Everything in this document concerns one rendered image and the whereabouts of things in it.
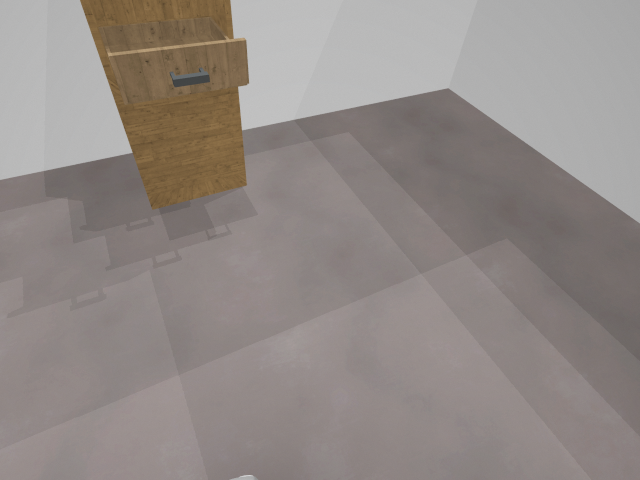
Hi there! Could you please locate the handle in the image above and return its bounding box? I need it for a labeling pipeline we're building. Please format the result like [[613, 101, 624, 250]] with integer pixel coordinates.
[[170, 68, 210, 87], [168, 93, 198, 100]]

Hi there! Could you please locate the drawer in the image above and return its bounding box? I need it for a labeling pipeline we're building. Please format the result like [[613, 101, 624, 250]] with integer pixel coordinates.
[[98, 17, 249, 105]]

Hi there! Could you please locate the cabinet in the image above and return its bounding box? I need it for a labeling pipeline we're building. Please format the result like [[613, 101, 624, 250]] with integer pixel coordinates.
[[80, 0, 247, 210]]

